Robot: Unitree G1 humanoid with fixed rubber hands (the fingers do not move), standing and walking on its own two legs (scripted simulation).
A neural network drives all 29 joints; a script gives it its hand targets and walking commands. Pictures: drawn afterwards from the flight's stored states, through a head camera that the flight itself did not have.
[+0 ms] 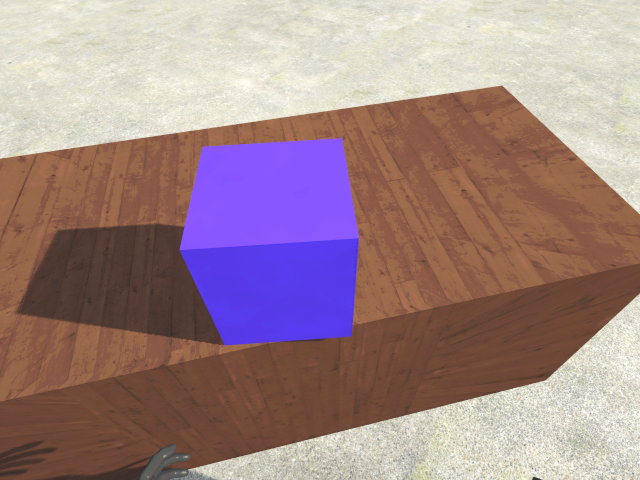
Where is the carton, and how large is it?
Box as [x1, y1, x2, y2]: [180, 138, 358, 344]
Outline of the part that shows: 341,138 202,147 180,245 180,251 224,344 351,335 358,236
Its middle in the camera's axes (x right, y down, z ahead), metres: -0.06 +0.02 +0.62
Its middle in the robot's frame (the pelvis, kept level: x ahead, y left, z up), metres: +0.45 +0.09 +0.00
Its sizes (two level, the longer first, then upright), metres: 0.210 0.200 0.250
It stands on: a pedestal, 0.64 m high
